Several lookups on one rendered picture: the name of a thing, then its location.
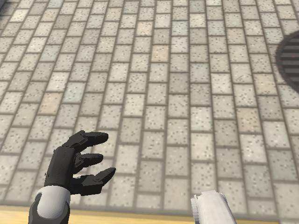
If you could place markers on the robot left hand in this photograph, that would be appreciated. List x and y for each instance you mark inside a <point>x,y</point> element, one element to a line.
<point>67,161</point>

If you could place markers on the robot left forearm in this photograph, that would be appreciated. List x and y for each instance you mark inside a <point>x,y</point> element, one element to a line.
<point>51,206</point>

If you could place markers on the right robot thigh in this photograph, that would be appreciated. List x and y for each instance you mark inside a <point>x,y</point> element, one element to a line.
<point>211,208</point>

